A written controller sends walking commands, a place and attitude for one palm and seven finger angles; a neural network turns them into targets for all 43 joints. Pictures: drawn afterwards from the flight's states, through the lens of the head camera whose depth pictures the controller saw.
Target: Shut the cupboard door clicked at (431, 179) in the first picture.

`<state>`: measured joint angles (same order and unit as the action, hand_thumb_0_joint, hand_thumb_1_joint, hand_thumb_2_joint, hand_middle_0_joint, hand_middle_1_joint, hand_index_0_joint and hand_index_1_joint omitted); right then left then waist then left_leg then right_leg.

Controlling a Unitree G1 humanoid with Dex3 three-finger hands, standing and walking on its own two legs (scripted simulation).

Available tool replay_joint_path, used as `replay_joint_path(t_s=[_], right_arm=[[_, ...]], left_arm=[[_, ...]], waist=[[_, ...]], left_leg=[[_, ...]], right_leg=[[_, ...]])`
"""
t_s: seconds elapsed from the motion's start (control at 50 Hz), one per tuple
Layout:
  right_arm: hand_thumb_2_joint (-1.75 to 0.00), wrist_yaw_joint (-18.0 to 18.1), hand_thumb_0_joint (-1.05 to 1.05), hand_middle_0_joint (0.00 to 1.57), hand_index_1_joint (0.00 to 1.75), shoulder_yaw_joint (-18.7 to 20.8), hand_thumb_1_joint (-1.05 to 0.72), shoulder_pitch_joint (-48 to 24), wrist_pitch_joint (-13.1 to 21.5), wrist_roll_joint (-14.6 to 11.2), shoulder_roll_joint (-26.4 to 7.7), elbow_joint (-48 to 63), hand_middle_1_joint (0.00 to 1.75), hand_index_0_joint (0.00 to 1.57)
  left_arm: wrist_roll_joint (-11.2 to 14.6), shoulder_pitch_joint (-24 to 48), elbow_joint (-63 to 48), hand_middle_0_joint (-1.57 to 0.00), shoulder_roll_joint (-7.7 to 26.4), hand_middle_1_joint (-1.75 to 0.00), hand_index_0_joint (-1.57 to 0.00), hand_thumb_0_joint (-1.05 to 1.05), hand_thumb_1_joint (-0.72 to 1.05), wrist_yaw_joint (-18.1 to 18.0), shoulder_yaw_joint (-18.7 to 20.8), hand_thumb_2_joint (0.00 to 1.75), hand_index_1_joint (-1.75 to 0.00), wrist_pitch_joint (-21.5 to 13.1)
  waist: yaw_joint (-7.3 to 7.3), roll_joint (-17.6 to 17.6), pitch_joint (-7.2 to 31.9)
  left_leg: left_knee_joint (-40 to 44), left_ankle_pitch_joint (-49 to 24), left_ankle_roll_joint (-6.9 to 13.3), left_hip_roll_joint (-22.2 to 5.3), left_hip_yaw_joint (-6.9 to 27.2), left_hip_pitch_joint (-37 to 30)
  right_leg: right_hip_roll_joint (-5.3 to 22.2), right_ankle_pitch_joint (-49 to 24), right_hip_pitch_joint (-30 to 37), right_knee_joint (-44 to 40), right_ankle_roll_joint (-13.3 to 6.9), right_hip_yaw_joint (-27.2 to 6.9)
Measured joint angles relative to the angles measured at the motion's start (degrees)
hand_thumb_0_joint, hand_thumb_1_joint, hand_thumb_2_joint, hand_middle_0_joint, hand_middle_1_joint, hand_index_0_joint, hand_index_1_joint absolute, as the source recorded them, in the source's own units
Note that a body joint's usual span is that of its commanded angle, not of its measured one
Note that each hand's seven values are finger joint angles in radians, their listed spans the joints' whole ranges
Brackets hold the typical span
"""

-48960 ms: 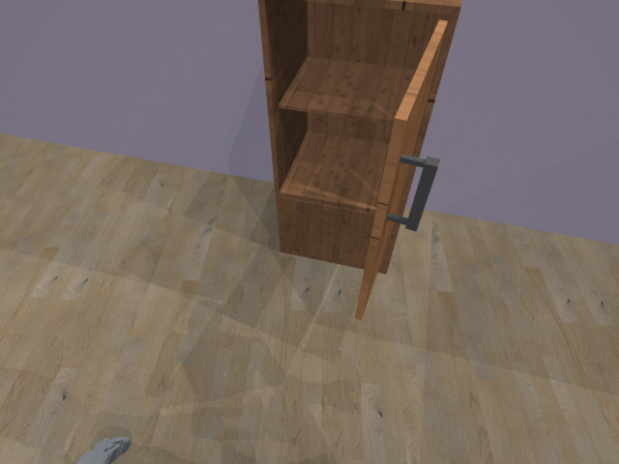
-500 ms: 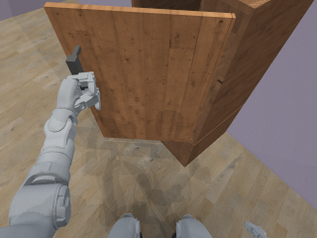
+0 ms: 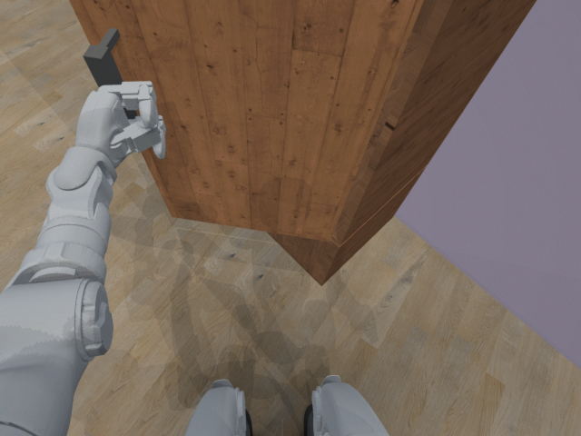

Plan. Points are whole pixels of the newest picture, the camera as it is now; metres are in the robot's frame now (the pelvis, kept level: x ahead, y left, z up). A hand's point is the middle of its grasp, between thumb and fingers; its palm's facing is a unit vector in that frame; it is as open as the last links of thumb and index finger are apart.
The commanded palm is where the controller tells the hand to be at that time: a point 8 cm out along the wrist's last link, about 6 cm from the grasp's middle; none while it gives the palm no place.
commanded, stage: push the door shut along its arc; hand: left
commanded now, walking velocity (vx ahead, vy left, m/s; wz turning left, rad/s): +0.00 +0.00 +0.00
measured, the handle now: (125, 92) +0.57 +0.20 +0.09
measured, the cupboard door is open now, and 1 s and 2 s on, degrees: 38 26 16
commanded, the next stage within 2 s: pull the fist back off the door in 1.08 s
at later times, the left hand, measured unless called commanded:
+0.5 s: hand (186, 98) +0.55 +0.11 +0.10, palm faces -0.32 -0.95 -0.01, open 3.1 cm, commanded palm +0.56 +0.15 +0.09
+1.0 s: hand (204, 79) +0.58 +0.09 +0.10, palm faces -0.40 -0.92 -0.01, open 3.5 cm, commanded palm +0.61 +0.10 +0.09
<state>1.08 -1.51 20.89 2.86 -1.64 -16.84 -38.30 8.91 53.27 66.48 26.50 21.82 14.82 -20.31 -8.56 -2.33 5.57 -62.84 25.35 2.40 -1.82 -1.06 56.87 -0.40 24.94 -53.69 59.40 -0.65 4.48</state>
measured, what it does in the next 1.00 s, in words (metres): stands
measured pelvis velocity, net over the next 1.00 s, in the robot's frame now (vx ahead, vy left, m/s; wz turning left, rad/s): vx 0.01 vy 0.00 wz -0.02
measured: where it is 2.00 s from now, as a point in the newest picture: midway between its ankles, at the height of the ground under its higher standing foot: outside the picture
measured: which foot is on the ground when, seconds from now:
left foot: down 0.00-1.00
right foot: down 0.00-1.00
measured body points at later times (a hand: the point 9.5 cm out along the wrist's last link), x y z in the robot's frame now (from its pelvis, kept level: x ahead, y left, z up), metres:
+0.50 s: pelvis +0.00 +0.00 -0.01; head +0.15 +0.01 +0.41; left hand +0.56 +0.17 +0.10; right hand -0.01 -0.27 -0.12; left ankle +0.04 +0.09 -0.66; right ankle +0.03 -0.12 -0.66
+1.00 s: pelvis +0.01 +0.00 -0.03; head +0.18 +0.02 +0.39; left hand +0.60 +0.14 +0.11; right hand -0.03 -0.27 -0.12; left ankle +0.04 +0.09 -0.66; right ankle +0.03 -0.12 -0.66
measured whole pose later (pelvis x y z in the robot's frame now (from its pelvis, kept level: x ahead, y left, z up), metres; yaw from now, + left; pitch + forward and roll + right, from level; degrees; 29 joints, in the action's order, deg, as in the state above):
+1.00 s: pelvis +0.01 +0.00 -0.03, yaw -1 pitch +28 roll -5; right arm 1.7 -2.7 21.6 6.4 1.0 -16.4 -41.2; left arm 3.9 79.5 78.0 35.1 27.1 11.1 -11.4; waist -15.0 -3.2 4.9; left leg -69.9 27.8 2.2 -2.8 0.6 69.9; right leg -1.4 26.7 -65.8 64.8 -1.0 5.9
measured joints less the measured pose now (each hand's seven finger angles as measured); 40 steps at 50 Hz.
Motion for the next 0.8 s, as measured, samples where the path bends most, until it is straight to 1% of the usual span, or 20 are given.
replay_joint_path(t_s=[0.08, 0.16, 0.3, 0.4, 0.46, 0.6, 0.8], right_arm=[[-0.90, -0.2, 0.01, 0.21, 0.30, -0.2, -0.90, 0.1, 0.0, 0.1, 0.0, -0.2, 0.30, 0.20], [-0.90, -0.3, 0.01, 0.21, 0.30, -0.6, -0.90, -0.1, 0.0, 0.3, 0.0, 0.1, 0.30, 0.20], [-0.90, -0.5, 0.01, 0.21, 0.30, -1.0, -0.90, 0.3, -0.1, 0.7, 0.2, 1.1, 0.30, 0.20], [-0.90, -0.4, 0.01, 0.21, 0.30, -1.2, -0.90, 0.9, -0.4, 0.8, 0.1, 1.2, 0.30, 0.20], [-0.90, -0.2, 0.01, 0.21, 0.30, -1.2, -0.90, 1.3, -0.3, 0.9, 0.1, 0.9, 0.30, 0.20], [-0.90, 0.2, 0.01, 0.21, 0.30, -1.1, -0.90, 1.9, 0.4, 1.3, 0.1, -0.2, 0.30, 0.20], [-0.90, 0.6, 0.01, 0.21, 0.30, -1.0, -0.90, 1.3, 2.2, 1.9, 0.1, -1.7, 0.30, 0.20]], left_arm=[[-0.3, 2.3, 1.2, -1.30, -0.2, -1.50, -1.30, 0.02, 0.90, 0.8, -1.1, 0.90, -1.50, 0.5], [-0.9, 4.9, 3.1, -1.30, 0.1, -1.50, -1.30, 0.02, 0.90, 1.0, 0.1, 0.90, -1.50, 1.4], [-2.6, 8.4, 5.3, -1.30, 2.5, -1.50, -1.30, 0.02, 0.90, 1.7, 2.1, 0.90, -1.50, 1.9], [-3.2, 10.9, 6.8, -1.30, 4.6, -1.50, -1.30, 0.02, 0.90, 2.9, 2.5, 0.90, -1.50, 2.9], [-3.5, 12.6, 7.7, -1.30, 5.7, -1.50, -1.30, 0.02, 0.90, 3.5, 1.9, 0.90, -1.50, 3.8], [-3.6, 15.3, 7.7, -1.30, 7.2, -1.50, -1.30, 0.02, 0.90, 5.4, 1.2, 0.92, -1.50, 5.2], [-4.0, 20.6, 9.7, -1.30, 8.1, -1.50, -1.30, 0.04, 0.93, 5.9, -1.8, 0.95, -1.50, 7.6]], waist=[[-0.44, -0.3, 0.1], [-1.35, -0.4, 0.0], [-3.02, -0.7, 0.1], [-3.77, -0.9, -0.2], [-4.15, -1.0, -0.4], [-4.48, -0.8, -0.5], [-5.33, -0.8, -0.5]], left_leg=[[-0.3, 0.1, 0.1, 0.0, 0.1, 0.7], [-0.6, 0.3, 0.2, -0.1, 0.0, 1.4], [-1.9, 0.8, 0.1, -0.7, -0.3, 3.4], [-2.8, 1.2, 0.0, -1.0, -0.2, 4.9], [-3.4, 1.4, 0.0, -1.2, 0.0, 6.0], [-4.3, 1.7, -0.2, -1.3, 0.4, 8.0], [-5.3, 2.0, -0.3, -1.2, 1.4, 10.1]], right_leg=[[0.0, 0.0, -0.5, 0.1, 0.1, 0.1], [-0.1, 0.1, -1.3, 0.3, 0.1, 0.0], [-0.6, 0.3, -3.5, 1.5, 0.0, -0.3], [-1.0, 0.6, -5.0, 2.3, -0.1, -0.4], [-1.1, 0.8, -6.0, 2.7, -0.1, -0.2], [-1.2, 1.0, -7.8, 3.3, -0.3, 0.2], [-1.2, 1.3, -9.3, 3.8, -0.4, 1.1]])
